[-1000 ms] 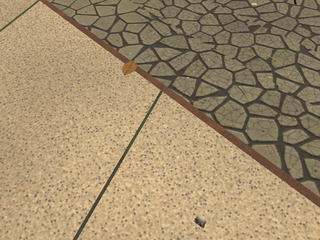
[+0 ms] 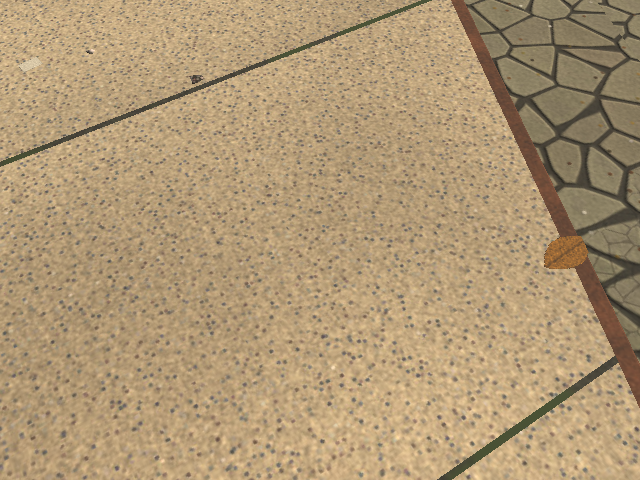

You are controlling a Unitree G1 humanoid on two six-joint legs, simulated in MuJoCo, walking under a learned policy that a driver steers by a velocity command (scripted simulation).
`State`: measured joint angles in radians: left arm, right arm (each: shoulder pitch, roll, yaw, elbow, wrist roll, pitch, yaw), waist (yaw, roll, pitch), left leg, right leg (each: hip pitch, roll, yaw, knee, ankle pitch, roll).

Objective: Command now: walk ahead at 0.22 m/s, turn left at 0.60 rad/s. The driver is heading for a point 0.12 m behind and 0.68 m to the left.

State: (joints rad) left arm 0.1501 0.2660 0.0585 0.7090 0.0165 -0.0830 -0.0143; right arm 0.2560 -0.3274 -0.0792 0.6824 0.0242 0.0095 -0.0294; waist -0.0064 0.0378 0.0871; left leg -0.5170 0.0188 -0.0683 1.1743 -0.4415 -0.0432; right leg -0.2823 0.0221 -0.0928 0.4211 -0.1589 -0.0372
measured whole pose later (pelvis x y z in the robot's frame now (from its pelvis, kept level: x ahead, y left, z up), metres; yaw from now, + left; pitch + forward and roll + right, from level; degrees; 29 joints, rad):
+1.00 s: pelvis +0.13 +0.01 +0.00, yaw +31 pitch +1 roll +1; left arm 0.18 0.27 0.05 0.74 -0.01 0.02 0.02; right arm 0.18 -0.30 -0.07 0.63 0.01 0.06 -0.02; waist 0.04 0.01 0.06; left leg -0.35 0.00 -0.06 0.74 -0.40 -0.09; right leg -0.23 -0.05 -0.05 0.46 -0.24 0.00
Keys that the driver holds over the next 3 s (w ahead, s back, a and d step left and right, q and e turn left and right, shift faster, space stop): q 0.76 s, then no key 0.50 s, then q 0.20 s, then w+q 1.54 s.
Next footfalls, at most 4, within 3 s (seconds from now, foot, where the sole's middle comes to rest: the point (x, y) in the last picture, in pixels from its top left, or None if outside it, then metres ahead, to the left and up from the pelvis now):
0.26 left None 0.20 0.15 -0.77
0.68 right None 0.23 -0.08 -0.77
1.06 left None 0.09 0.14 -0.77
1.88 left None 0.15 0.26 -0.77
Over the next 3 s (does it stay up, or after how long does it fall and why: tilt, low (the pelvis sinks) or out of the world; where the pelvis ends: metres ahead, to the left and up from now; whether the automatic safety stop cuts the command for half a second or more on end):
stays up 0.37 0.66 -0.01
